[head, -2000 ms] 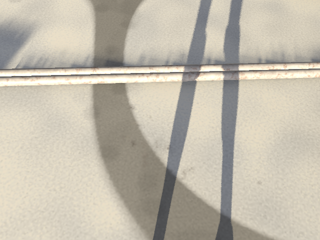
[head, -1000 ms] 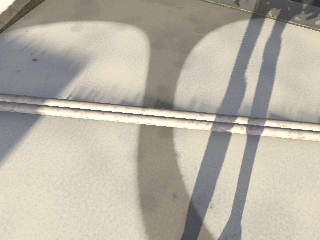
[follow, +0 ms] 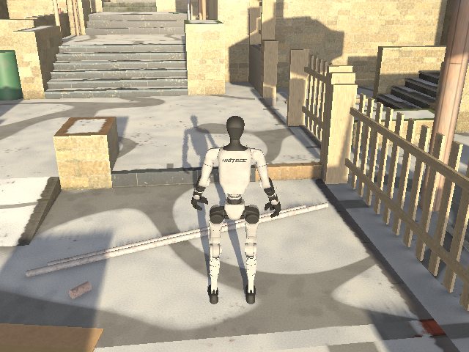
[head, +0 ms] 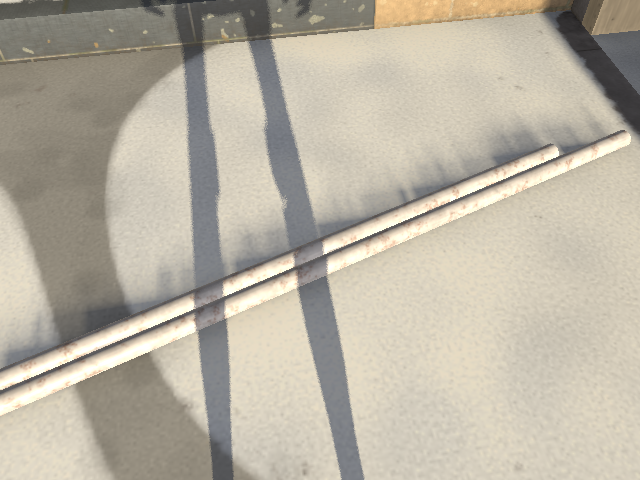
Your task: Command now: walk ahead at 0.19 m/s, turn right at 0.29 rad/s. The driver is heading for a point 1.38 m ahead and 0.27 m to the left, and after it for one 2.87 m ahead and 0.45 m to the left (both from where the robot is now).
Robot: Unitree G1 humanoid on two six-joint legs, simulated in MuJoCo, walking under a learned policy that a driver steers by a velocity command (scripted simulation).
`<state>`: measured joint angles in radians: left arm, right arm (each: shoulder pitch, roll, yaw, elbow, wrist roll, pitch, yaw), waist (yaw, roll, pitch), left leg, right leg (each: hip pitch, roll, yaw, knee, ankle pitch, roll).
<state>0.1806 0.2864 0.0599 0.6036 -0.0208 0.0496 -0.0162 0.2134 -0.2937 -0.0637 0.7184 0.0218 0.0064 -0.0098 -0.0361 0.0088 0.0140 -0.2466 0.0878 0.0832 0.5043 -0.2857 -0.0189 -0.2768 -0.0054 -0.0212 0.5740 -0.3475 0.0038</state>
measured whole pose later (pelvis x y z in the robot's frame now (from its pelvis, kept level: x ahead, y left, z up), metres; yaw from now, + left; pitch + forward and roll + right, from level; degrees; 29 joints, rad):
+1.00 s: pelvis +0.25 +0.02 -0.03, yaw -4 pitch +2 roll +0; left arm 0.51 0.28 0.05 0.88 -0.01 -0.04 0.02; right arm -0.01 -0.27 -0.03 0.63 0.02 -0.07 0.04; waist 0.07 0.00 0.05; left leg -0.52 -0.03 0.08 0.63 -0.12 0.08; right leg 0.05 -0.02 0.06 0.67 -0.53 -0.01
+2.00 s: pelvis +0.77 -0.04 +0.00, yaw +7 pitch +2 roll -1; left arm 0.31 0.27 0.05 0.87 0.00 -0.07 0.01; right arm 0.12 -0.24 -0.03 0.73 0.02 -0.03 0.04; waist 0.06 0.01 0.03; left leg -0.68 0.06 0.01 0.75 -0.11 0.02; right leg 0.10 0.00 -0.19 0.19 -0.32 -0.01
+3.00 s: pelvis +1.21 +0.17 -0.01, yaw +42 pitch +2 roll -2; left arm 0.35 0.32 0.08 0.85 -0.01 -0.09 0.00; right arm 0.05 -0.27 -0.07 0.58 -0.02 -0.07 0.04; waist 0.09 0.01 0.04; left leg -0.43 -0.02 0.01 0.52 -0.14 0.12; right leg -0.14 -0.07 -0.07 1.01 -0.41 0.02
